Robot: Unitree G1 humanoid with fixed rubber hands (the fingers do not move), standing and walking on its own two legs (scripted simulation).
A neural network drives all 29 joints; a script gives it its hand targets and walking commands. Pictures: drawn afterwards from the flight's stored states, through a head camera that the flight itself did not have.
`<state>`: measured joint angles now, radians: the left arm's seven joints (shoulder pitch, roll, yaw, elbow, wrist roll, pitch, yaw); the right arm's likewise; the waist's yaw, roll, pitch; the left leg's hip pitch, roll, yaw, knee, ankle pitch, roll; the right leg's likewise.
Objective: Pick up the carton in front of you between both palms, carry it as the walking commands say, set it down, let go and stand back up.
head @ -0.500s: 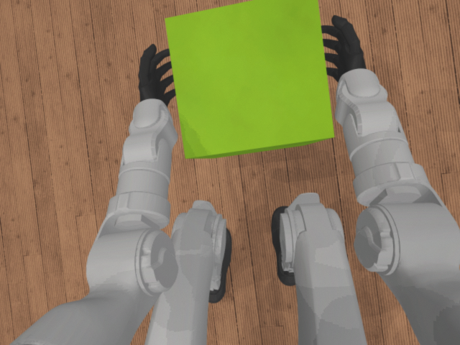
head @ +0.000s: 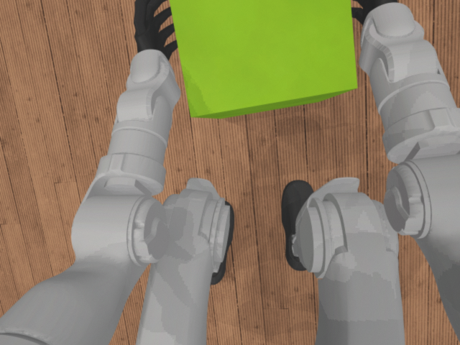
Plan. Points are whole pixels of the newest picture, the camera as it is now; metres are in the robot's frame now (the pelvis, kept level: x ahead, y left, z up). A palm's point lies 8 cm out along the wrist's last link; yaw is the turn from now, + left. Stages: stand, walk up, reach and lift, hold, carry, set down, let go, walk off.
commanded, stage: set down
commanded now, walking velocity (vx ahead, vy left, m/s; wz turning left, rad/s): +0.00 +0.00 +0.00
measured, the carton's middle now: (260, 46) +0.53 -0.04 -0.24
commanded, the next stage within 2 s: none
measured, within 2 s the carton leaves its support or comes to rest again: rests again in 0.04 s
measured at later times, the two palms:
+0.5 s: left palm (156, 56) +0.51 +0.11 -0.16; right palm (377, 16) +0.53 -0.19 -0.17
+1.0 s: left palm (155, 65) +0.50 +0.12 -0.18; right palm (382, 31) +0.52 -0.21 -0.20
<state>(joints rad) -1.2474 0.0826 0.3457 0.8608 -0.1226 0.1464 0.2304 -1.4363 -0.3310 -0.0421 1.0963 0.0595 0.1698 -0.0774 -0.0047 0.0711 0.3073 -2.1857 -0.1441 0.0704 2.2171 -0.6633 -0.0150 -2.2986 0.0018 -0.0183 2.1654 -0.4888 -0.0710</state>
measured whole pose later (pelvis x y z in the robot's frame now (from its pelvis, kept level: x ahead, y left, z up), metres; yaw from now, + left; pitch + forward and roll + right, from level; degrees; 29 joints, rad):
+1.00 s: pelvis -0.01 +0.00 -0.01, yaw +0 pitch +30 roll +4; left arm -1.40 0.14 0.36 1.08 0.00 0.10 0.11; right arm -1.50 -0.43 -0.16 1.27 0.01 0.08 0.00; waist 0.02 0.04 0.47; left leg -2.15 -0.15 0.07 2.26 -0.65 -0.03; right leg -2.26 0.00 -0.03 2.21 -0.46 -0.08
